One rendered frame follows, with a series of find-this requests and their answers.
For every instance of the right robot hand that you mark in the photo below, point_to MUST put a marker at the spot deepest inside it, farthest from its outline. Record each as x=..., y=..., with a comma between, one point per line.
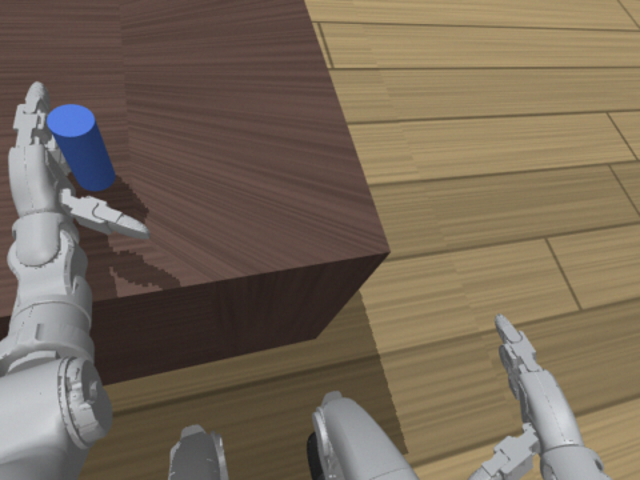
x=548, y=420

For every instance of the can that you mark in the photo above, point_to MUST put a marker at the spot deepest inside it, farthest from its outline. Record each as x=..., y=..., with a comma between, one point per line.
x=76, y=132

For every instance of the right robot foot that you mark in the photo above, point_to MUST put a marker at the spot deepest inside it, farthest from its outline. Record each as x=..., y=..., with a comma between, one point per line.
x=313, y=458

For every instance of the left robot arm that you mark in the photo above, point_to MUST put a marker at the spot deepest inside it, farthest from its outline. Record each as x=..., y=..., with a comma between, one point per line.
x=53, y=406

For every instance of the left robot hand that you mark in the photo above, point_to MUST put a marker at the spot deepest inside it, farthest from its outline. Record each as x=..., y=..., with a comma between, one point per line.
x=38, y=174

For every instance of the right robot arm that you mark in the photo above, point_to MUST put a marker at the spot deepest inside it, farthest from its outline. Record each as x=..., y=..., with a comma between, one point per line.
x=572, y=462

